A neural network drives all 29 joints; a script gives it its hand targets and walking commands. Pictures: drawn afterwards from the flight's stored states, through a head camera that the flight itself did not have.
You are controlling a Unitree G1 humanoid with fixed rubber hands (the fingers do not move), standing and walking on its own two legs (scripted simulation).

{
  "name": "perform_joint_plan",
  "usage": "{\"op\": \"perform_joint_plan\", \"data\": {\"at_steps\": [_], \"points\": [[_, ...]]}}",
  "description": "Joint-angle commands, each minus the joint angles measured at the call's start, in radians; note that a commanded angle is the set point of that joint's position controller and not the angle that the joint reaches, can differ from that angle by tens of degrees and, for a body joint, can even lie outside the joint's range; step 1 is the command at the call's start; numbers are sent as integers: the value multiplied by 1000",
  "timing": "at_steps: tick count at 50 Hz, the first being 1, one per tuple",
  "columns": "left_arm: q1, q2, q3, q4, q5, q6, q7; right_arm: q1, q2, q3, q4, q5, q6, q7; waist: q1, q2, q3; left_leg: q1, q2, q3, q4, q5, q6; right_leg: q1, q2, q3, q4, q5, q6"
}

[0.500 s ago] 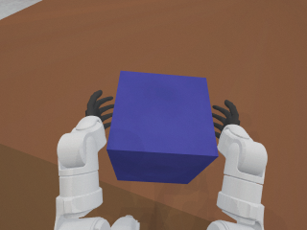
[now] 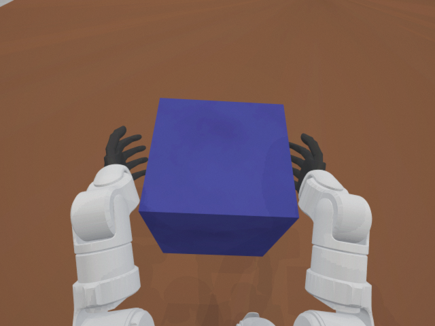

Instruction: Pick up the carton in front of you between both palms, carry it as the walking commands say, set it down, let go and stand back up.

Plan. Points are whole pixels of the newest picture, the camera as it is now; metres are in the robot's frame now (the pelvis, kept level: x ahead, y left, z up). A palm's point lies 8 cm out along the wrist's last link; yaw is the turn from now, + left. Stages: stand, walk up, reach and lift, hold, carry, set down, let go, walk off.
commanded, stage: carry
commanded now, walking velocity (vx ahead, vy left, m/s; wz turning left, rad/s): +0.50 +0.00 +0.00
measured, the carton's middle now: (217, 186) +0.37 -0.02 +0.07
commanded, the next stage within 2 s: none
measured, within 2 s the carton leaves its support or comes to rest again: neither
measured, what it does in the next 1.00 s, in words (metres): climbs: right foot, then left foot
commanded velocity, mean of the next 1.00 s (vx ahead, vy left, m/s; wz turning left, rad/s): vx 0.50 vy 0.00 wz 0.00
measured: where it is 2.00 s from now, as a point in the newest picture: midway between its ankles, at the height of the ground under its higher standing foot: (193, 163)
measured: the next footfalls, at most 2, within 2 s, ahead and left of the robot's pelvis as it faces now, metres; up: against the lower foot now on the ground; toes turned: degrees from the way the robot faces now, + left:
right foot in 0.06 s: +0.22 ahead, -0.11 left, +0.02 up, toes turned -5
left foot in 0.46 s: +0.43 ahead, +0.11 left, +0.02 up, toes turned +8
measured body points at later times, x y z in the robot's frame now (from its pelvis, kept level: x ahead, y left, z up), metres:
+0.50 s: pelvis +0.32 +0.01 +0.01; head +0.32 +0.03 +0.46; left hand +0.66 +0.18 +0.12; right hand +0.66 -0.14 +0.11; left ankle +0.40 +0.10 -0.72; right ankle +0.20 -0.10 -0.69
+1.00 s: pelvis +0.65 -0.02 +0.02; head +0.64 -0.02 +0.47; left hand +0.89 +0.15 +0.10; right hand +0.91 -0.15 +0.09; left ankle +0.53 +0.08 -0.63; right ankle +0.66 -0.10 -0.72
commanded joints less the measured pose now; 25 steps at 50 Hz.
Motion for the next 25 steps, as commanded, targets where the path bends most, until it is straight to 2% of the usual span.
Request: {"op": "perform_joint_plan", "data": {"at_steps": [1,2,3,4,5,6,7,8,9,10,12,14,17,19,20,21,22,23,24,25], "points": [[-482,-579,-573,33,-165,27,-4,-488,569,546,-56,115,9,-4,145,111,-456,15,130,39,363,884,39,656,90,-128,-252,34,-52],[-463,-569,-566,48,-162,31,-5,-496,559,534,-55,104,17,-11,189,-52,-510,-231,68,16,602,601,-6,880,-95,208,-290,-113,-122],[-483,-565,-561,57,-159,33,-5,-503,574,523,-63,90,24,-13,175,-293,-508,-515,-77,-16,836,20,-22,998,-294,656,-409,20,-242],[-503,-601,-567,45,-175,35,-8,-528,585,517,-52,92,27,-14,178,-262,-475,-636,-71,-91,996,-77,12,983,-312,740,-419,159,-306],[-566,-643,-595,0,-205,33,-18,-565,623,509,-53,104,24,-12,169,-164,-430,-656,-28,-131,1052,-79,30,896,-309,693,-400,273,-303],[-616,-681,-622,-26,-234,30,-30,-577,659,492,-43,103,19,-8,155,-72,-402,-659,4,-153,1010,-51,32,840,-304,594,-377,289,-277],[-643,-722,-645,-23,-255,24,-43,-579,672,480,-32,89,11,-4,145,-12,-380,-637,35,-148,923,15,29,789,-286,510,-396,242,-232],[-668,-749,-667,-18,-273,15,-55,-580,670,465,-21,64,3,-3,131,-9,-376,-603,48,-133,844,50,25,751,-263,449,-424,182,-189],[-682,-763,-680,-27,-285,4,-62,-587,678,465,-26,52,-7,-2,129,-49,-376,-578,49,-111,768,72,23,720,-248,406,-440,163,-169],[-689,-767,-685,-36,-295,-5,-67,-593,688,472,-29,48,-14,-2,132,-94,-377,-555,46,-88,696,84,21,695,-238,376,-456,173,-168],[-666,-762,-697,-37,-303,-16,-71,-573,682,485,-31,37,-24,-4,141,-127,-364,-512,43,-55,531,103,15,672,-222,288,-469,210,-172],[-592,-737,-686,-5,-283,-18,-66,-521,663,497,-17,28,-26,-7,144,-146,-361,-433,23,-21,360,163,9,658,-189,202,-465,254,-151],[-466,-718,-660,72,-219,-14,-55,-451,652,508,15,21,-19,5,128,-180,-338,-317,-21,58,143,268,6,662,-176,128,-423,342,-112],[-427,-716,-639,109,-173,-13,-49,-421,671,517,58,30,-17,20,83,-147,-344,-140,-60,114,4,371,3,628,-156,59,-305,464,-66],[-400,-720,-628,130,-144,-13,-46,-410,679,520,88,37,-19,25,55,-83,-397,42,-31,86,-4,360,22,567,-122,6,-167,498,-28],[-400,-713,-614,138,-124,-14,-42,-406,683,516,119,36,-23,28,32,29,-431,233,125,-113,-15,258,84,377,-86,-31,15,348,24],[-413,-718,-603,143,-110,-13,-40,-412,680,505,142,32,-32,27,32,290,-454,383,338,-528,-66,315,192,116,32,-30,257,2,61],[-429,-729,-602,162,-100,-17,-38,-417,714,503,152,29,-38,31,39,301,-410,460,373,-637,-93,400,253,-77,87,21,393,-255,49],[-449,-765,-598,160,-102,-29,-41,-447,758,527,128,48,-47,39,26,177,-390,447,371,-595,-75,452,258,-125,39,73,434,-252,23],[-456,-803,-590,151,-105,-44,-47,-480,798,552,91,63,-61,47,18,86,-392,405,372,-541,-58,495,245,-133,6,92,443,-239,26]]}}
